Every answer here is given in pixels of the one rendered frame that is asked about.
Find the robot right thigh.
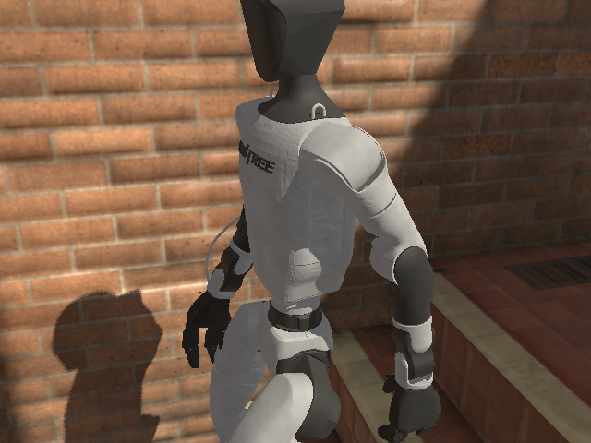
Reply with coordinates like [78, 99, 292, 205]
[210, 301, 266, 443]

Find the robot right upper arm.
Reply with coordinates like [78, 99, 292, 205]
[235, 95, 275, 135]

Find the right robot hand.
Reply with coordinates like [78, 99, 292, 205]
[182, 290, 231, 368]

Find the robot right forearm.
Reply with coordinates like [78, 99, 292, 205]
[207, 204, 253, 299]

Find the robot left upper arm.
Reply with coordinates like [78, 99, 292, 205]
[300, 121, 428, 285]

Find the humanoid robot torso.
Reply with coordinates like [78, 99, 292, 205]
[238, 87, 356, 376]

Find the robot left forearm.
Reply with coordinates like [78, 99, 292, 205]
[387, 246, 435, 390]

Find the left robot hand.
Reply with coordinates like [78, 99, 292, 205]
[378, 372, 441, 443]

